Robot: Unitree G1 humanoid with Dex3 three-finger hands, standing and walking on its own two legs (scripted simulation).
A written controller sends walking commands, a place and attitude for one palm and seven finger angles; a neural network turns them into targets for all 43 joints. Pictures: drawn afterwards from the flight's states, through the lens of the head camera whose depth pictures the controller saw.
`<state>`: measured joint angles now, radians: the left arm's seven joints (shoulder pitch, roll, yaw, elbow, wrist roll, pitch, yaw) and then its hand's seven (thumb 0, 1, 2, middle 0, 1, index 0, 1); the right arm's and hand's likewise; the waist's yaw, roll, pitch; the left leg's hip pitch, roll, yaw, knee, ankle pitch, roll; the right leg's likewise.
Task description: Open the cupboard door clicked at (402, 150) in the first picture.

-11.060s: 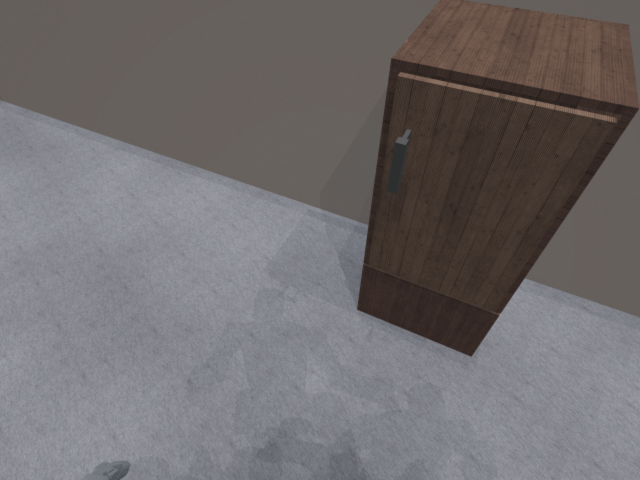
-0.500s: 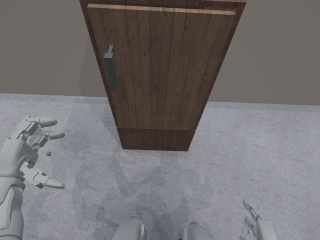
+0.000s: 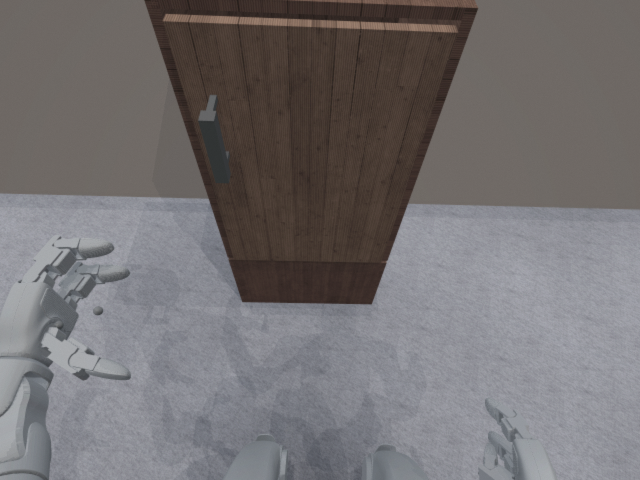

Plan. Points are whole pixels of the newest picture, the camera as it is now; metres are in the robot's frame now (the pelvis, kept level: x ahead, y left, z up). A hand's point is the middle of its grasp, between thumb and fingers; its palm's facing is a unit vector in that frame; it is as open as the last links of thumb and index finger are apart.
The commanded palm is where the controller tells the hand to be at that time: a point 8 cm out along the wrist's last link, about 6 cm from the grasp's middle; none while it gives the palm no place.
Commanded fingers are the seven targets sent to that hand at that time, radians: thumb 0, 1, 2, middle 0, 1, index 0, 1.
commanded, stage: move the hooked fingers beside the handle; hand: left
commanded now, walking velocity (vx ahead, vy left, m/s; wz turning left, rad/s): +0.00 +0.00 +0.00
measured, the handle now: (218, 140) +0.59 +0.20 +0.03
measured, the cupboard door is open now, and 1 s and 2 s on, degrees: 0 0 0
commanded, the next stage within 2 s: none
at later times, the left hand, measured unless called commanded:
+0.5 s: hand (128, 259) +0.36 +0.26 +0.04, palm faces +0.03 -1.00 -0.02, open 14.0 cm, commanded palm +0.33 +0.31 +0.04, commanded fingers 0.00 -0.50 0.30 -0.30 -1.20 -0.30 -1.20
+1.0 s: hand (148, 212) +0.43 +0.26 +0.04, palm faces +0.05 -1.00 +0.00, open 14.0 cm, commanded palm +0.41 +0.31 +0.04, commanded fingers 0.00 -0.50 0.30 -0.30 -1.20 -0.30 -1.20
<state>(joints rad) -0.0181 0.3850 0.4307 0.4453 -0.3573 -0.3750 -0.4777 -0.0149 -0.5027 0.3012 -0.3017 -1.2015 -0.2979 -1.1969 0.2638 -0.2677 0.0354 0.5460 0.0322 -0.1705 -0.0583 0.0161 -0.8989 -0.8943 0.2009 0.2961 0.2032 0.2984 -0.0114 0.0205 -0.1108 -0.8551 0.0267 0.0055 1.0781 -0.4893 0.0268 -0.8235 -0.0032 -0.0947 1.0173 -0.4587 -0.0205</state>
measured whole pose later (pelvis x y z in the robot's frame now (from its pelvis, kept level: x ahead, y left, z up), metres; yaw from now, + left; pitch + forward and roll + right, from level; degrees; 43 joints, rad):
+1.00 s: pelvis +0.00 +0.01 -0.01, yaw -2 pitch +21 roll -3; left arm -0.60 0.52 0.50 0.98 -0.20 -0.41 -0.42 -0.01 -0.50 0.30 -0.30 -1.20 -0.30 -1.20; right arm 0.32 -0.28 0.03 0.61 0.01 -0.04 -0.04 0.01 -0.90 -0.89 0.20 0.30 0.20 0.30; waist -0.10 0.01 -0.12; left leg -1.00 0.04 0.02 1.14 -0.50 0.04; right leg -0.97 0.01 -0.08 1.06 -0.46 -0.01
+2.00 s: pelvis +0.00 +0.02 -0.03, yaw -4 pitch +29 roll -7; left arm -0.95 0.75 0.57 1.19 -0.08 -0.36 -0.38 -0.02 -0.50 0.30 -0.30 -1.20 -0.30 -1.20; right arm 0.40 -0.27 0.08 0.60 -0.02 0.09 0.00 0.01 -0.90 -0.89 0.20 0.30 0.20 0.30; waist -0.21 0.03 -0.09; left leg -1.20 0.06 0.00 1.22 -0.53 0.06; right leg -1.14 0.03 -0.09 1.09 -0.45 0.01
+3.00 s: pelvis +0.00 +0.01 -0.03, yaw -3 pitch +27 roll -5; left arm -0.94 0.63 0.49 1.19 -0.07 -0.41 -0.28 -0.02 -0.50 0.30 -0.30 -1.20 -0.30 -1.20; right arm 0.37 -0.27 0.06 0.61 -0.03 0.08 0.00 0.01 -0.90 -0.89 0.20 0.30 0.20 0.30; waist -0.20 0.03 -0.10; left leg -1.16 0.06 0.00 1.21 -0.52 0.04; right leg -1.11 0.03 -0.09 1.10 -0.45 -0.01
